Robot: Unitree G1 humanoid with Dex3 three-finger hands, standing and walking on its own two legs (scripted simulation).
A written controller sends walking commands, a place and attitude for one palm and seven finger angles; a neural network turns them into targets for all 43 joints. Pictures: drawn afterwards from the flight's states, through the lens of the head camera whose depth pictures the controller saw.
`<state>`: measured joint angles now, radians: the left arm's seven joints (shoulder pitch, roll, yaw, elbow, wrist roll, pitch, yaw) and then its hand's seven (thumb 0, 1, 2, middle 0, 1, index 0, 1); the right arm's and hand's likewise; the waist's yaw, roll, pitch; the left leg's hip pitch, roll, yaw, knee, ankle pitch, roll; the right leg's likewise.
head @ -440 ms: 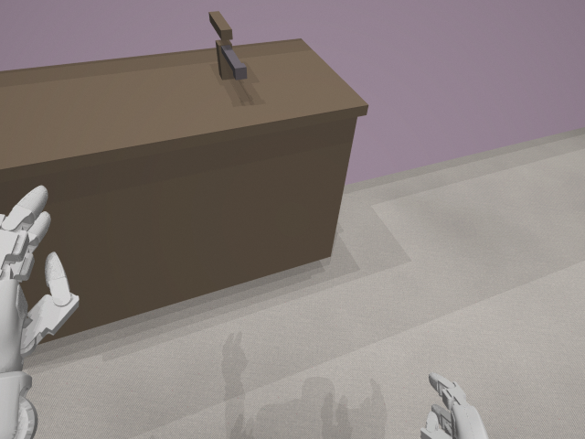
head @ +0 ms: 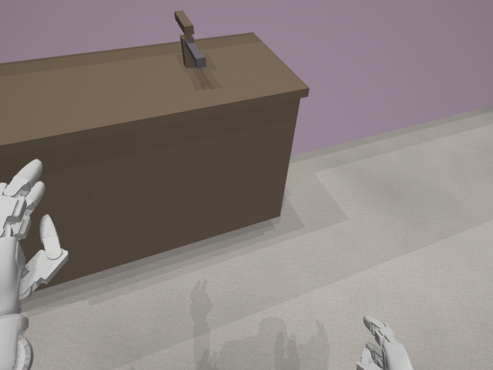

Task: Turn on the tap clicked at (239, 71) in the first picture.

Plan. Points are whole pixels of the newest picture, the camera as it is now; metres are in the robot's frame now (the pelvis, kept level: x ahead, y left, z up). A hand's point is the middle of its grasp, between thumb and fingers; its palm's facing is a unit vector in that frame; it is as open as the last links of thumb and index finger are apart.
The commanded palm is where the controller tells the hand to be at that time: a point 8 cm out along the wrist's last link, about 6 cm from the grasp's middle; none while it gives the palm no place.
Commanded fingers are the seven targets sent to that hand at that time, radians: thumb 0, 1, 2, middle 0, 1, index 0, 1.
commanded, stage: take the last steps up to it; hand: left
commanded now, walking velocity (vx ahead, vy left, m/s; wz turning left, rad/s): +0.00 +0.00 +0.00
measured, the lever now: (200, 61) +0.87 +0.19 +0.10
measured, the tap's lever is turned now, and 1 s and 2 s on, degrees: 0 0 0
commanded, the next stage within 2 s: none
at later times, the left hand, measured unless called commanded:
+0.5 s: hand (126, 223) +0.26 +0.18 +0.16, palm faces +0.40 -0.86 -0.32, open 7.4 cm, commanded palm +0.20 +0.23 +0.17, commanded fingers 0.00 0.90 0.90 -0.20 -0.30 -0.20 -0.30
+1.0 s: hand (185, 152) +0.37 +0.12 +0.18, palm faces +0.37 -0.84 -0.40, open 7.4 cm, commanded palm +0.33 +0.17 +0.17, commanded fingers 0.00 0.90 0.90 -0.20 -0.30 -0.20 -0.30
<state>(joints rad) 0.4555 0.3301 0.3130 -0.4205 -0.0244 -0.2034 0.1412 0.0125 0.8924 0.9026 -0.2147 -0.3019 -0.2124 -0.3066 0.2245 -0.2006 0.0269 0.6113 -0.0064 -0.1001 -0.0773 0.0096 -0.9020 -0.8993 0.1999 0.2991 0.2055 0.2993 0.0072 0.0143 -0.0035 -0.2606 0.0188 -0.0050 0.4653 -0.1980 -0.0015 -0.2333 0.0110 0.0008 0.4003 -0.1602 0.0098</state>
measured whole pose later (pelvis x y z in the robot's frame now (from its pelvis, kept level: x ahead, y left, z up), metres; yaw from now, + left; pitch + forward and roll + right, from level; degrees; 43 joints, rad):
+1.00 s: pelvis +0.15 -0.10 +0.00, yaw -2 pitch -2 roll -1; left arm 0.46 0.38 0.37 -0.53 -0.03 -0.21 0.14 0.01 0.89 0.90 -0.21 -0.30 -0.21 -0.31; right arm 0.23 -0.11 0.06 0.58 -0.01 -0.11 -0.05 0.01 -0.90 -0.90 0.20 0.30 0.21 0.30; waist 0.00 0.01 0.03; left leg -0.18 0.18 0.14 0.51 -0.29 -0.06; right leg -0.48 -0.09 -0.09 0.83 -0.32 0.03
